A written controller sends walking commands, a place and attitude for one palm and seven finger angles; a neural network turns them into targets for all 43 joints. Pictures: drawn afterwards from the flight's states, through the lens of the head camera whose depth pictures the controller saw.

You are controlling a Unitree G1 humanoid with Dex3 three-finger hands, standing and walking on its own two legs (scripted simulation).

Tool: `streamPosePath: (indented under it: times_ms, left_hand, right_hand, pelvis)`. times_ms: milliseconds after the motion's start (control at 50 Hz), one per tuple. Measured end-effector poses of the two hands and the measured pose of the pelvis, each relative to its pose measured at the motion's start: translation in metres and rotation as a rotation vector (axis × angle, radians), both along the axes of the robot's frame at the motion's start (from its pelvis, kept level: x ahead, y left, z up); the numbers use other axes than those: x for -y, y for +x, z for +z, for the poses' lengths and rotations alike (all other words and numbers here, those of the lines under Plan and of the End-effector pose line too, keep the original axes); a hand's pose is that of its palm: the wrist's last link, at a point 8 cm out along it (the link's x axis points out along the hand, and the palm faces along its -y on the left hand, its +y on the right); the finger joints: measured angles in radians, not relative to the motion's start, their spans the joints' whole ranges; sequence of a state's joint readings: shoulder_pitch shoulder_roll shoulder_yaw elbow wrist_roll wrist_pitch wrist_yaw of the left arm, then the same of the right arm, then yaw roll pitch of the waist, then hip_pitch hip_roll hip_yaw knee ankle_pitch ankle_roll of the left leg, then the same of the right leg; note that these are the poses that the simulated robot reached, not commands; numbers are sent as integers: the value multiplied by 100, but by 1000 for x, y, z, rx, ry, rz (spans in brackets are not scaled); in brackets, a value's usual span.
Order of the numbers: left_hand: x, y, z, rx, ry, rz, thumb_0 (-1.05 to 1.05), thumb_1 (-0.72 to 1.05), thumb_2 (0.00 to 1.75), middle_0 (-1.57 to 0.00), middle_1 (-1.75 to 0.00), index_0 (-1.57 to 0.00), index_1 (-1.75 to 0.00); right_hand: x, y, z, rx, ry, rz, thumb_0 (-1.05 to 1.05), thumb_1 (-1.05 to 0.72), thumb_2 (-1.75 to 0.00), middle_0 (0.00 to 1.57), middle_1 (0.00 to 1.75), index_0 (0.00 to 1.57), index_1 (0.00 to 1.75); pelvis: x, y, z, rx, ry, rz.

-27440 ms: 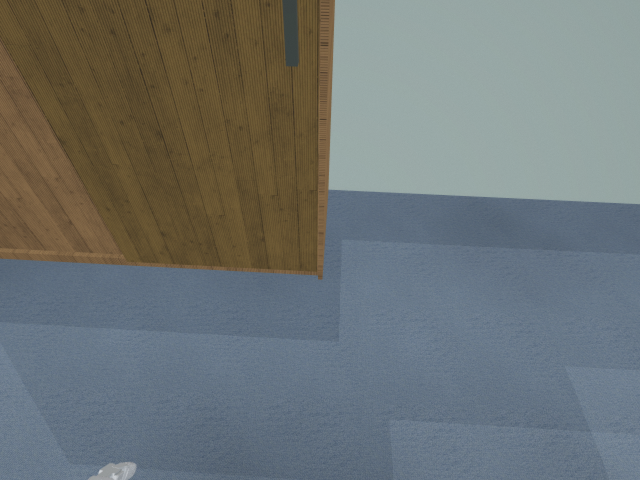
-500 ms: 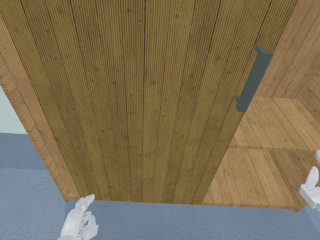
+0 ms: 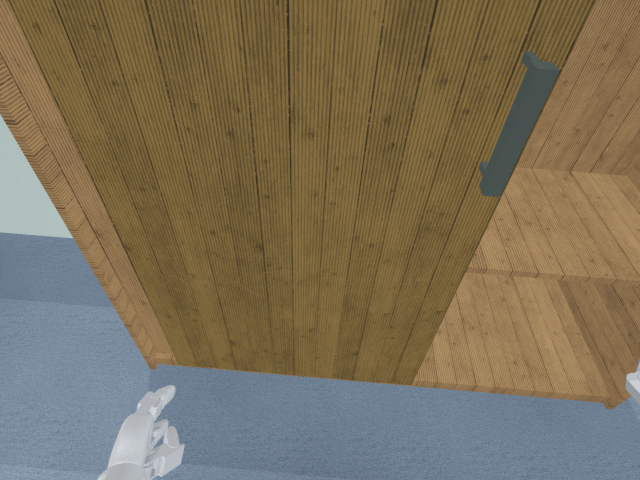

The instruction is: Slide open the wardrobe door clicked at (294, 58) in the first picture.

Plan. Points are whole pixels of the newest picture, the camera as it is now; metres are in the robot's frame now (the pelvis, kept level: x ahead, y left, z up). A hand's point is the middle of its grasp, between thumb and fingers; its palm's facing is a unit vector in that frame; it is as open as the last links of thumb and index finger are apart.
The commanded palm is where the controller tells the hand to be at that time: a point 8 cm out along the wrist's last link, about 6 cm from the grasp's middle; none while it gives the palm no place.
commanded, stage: step back with the hand held close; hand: right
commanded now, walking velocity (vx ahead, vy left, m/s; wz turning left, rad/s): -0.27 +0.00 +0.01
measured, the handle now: (508, 127) +0.55 -0.24 +0.21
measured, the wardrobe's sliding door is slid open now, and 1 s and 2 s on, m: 0.64 0.64 0.64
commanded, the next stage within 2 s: stop stepping back and stand still in 0.74 s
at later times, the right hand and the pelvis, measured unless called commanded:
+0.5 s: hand out of the picture +0.12 -0.32 +0.16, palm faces +0.51 +0.77 -0.37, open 7.4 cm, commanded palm +0.05 -0.35 +0.18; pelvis -0.08 -0.04 -0.01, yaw -3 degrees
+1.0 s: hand out of the picture +0.01 -0.34 +0.17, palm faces +0.41 +0.84 -0.36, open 7.4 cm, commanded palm -0.05 -0.37 +0.18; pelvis -0.19 -0.08 +0.01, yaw +1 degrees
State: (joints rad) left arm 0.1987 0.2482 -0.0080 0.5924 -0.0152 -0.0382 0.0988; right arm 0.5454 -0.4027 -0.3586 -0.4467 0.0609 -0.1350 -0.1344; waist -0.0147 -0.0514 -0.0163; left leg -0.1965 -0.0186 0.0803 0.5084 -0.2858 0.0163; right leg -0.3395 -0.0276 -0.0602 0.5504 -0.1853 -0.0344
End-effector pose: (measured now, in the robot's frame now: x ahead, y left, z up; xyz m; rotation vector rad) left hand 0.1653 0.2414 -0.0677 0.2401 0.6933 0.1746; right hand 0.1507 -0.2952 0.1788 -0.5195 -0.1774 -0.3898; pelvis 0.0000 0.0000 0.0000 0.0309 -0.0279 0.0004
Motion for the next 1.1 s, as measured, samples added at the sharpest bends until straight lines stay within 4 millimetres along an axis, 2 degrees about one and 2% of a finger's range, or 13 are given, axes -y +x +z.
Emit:
streamPosePath:
  times_ms: [120,240,340,440,520,660,740,780,860,1000,1100]
  left_hand:
    - [23,-22,0,-7,2,-25,2,90,90,-20,-30,-21,-30]
    - [41,-39,-5,-8,-19,-67,2,90,90,-20,-30,-21,-30]
    - [47,-50,-6,-22,-8,-91,2,90,90,-20,-30,-21,-30]
    - [51,-60,-4,-8,32,-87,2,90,90,-20,-30,-21,-30]
    - [56,-68,4,26,39,-83,2,90,90,-20,-30,-21,-30]
    - [69,-84,9,58,9,-117,2,90,90,-20,-30,-21,-30]
    - [76,-104,13,14,40,-117,2,90,90,-20,-30,-21,-30]
    - [79,-114,12,16,64,-108,2,90,90,-20,-30,-21,-30]
    - [88,-138,11,34,55,-67,2,90,90,-20,-30,-21,-30]
    - [104,-199,24,47,8,-50,2,90,90,-20,-30,-21,-30]
    - [99,-238,12,6,2,-48,1,90,90,-21,-30,-21,-30]
  right_hand:
    - [22,-19,5,56,-19,-31,1,-89,-90,21,30,21,30]
    - [32,-46,5,73,-38,-61,1,-89,-90,21,30,21,30]
    - [38,-68,0,79,-17,-81,1,-89,-90,21,30,21,30]
    - [46,-76,-5,140,19,-66,1,-89,-90,21,30,21,30]
    - [57,-84,-2,153,1,-59,1,-88,-90,21,30,21,30]
    - [57,-121,5,140,-22,-29,1,-89,-90,21,30,21,30]
    - [63,-133,4,170,3,-13,1,-89,-90,21,30,21,30]
    - [71,-135,0,192,12,0,1,-88,-90,21,30,21,30]
    - [85,-143,-6,171,18,23,1,-88,-90,21,30,21,30]
    - [80,-186,8,126,40,56,1,-89,-90,21,30,21,30]
    - [78,-216,15,116,-2,53,1,-89,-90,21,30,21,30]
  pelvis:
    - [13,-19,0,-5,5,-3]
    - [19,-38,-1,-7,7,-37]
    - [24,-50,-3,-6,12,-32]
    - [34,-65,-8,12,32,-37]
    - [38,-79,-7,9,46,-60]
    - [44,-109,-6,-5,32,-36]
    - [54,-121,-3,-6,1,-11]
    - [61,-129,-8,-14,17,-23]
    - [71,-158,-10,-2,15,-16]
    - [77,-193,6,-5,38,21]
    - [79,-226,3,-17,-9,50]
